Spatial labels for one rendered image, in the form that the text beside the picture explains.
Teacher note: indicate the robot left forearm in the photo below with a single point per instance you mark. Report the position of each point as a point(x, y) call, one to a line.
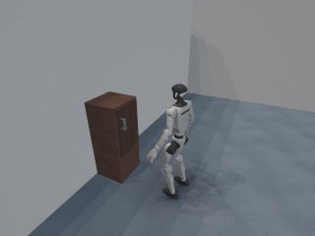
point(161, 142)

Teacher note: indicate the handle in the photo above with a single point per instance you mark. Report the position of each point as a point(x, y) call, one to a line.
point(124, 124)

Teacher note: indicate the robot left hand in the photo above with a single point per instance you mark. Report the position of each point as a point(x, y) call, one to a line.
point(153, 154)

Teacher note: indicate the robot right upper arm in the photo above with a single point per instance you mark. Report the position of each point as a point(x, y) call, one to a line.
point(191, 113)

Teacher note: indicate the robot left upper arm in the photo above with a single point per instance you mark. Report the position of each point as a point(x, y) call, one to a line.
point(170, 114)

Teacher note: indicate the robot right thigh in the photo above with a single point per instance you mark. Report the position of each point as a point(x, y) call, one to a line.
point(177, 158)

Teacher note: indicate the cupboard door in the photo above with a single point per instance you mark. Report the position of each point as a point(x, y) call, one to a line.
point(127, 139)

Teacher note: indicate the right robot shin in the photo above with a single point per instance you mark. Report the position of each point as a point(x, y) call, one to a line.
point(181, 169)

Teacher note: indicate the robot right forearm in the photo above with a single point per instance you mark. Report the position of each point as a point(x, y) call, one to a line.
point(189, 123)

